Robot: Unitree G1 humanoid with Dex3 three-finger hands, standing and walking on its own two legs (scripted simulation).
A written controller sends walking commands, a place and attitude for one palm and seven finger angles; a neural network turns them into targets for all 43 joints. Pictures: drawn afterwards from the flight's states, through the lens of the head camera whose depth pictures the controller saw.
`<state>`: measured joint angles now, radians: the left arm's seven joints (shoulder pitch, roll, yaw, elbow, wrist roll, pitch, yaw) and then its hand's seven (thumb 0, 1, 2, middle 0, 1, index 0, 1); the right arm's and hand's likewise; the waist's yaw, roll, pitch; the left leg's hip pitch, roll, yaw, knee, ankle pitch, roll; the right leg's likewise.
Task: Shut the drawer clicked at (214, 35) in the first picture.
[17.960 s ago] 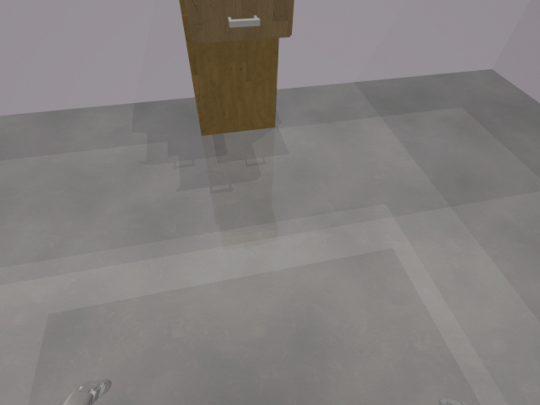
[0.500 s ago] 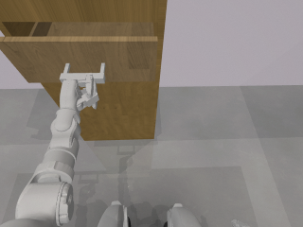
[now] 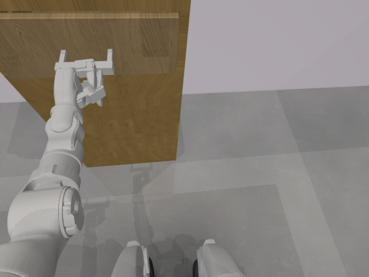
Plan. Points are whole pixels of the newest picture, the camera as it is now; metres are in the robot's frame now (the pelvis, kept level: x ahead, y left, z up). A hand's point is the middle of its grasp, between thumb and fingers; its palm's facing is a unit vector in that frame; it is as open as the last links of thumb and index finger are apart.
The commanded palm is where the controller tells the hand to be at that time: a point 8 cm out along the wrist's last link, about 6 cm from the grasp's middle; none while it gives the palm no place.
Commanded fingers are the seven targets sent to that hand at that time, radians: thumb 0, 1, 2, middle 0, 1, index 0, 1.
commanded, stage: push the drawer shut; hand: left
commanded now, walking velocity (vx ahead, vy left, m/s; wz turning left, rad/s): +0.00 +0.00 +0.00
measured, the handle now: (86, 61) +0.58 +0.17 +0.07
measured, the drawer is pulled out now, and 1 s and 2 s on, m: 0.02 0.00 0.00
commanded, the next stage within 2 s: pull the fist back off the drawer in 0.36 s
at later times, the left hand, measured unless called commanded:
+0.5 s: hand (95, 80) +0.53 +0.15 +0.06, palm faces +0.01 -1.00 -0.04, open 2.9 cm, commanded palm +0.54 +0.18 +0.07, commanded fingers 0.00 0.90 0.90 -1.40 -1.60 -1.40 -1.60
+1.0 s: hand (101, 82) +0.52 +0.14 +0.07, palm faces +0.03 -1.00 -0.02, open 3.1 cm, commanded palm +0.48 +0.18 +0.07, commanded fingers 0.00 0.90 0.90 -1.40 -1.60 -1.40 -1.60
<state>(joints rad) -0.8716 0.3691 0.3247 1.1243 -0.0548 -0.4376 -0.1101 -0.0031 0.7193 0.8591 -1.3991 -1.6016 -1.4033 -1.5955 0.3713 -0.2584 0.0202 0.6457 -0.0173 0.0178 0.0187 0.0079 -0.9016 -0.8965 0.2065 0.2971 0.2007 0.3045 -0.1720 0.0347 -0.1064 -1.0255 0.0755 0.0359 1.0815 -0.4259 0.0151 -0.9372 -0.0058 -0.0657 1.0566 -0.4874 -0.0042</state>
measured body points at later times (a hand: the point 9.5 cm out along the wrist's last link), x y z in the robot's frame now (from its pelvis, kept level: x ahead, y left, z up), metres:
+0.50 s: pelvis -0.02 +0.01 -0.02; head +0.13 +0.04 +0.41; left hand +0.52 +0.21 +0.07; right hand -0.03 -0.26 -0.12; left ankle +0.04 +0.11 -0.66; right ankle +0.01 -0.12 -0.66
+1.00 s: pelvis -0.01 +0.01 -0.01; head +0.12 +0.03 +0.42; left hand +0.51 +0.19 +0.07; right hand -0.02 -0.24 -0.12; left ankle +0.04 +0.11 -0.66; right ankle +0.01 -0.12 -0.66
